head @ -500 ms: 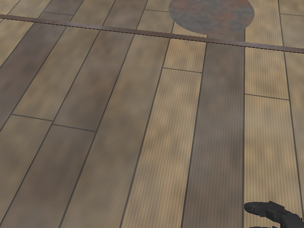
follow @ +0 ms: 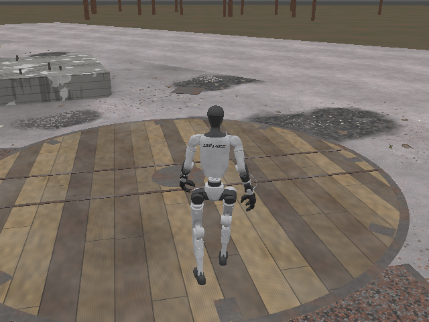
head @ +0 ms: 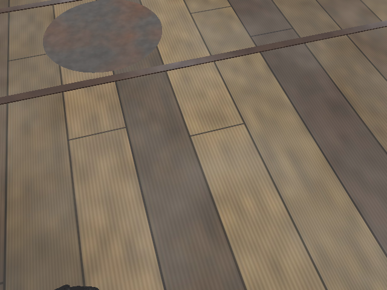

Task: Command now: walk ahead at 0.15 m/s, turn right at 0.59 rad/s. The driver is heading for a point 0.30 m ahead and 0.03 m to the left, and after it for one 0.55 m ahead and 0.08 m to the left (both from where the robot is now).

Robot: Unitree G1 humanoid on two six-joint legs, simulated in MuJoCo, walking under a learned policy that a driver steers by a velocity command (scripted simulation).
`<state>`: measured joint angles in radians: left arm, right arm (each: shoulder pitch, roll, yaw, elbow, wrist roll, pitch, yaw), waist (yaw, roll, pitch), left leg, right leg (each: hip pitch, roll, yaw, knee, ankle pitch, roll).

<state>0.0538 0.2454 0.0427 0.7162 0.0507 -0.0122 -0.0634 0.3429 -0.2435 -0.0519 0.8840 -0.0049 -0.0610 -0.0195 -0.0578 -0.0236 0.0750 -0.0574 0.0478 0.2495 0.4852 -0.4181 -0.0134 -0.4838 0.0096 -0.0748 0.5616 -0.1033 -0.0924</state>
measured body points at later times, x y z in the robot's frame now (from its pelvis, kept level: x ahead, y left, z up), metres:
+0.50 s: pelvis +0.07 +0.01 +0.01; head +0.07 +0.01 +0.46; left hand +0.19 +0.25 -0.12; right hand +0.12 -0.25 -0.12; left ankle +0.04 +0.11 -0.73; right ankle +0.12 -0.07 -0.73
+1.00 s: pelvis +0.24 -0.01 +0.00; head +0.26 -0.01 +0.45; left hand +0.34 +0.28 -0.09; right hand +0.32 -0.28 -0.13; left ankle +0.07 +0.09 -0.67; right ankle +0.30 -0.10 -0.73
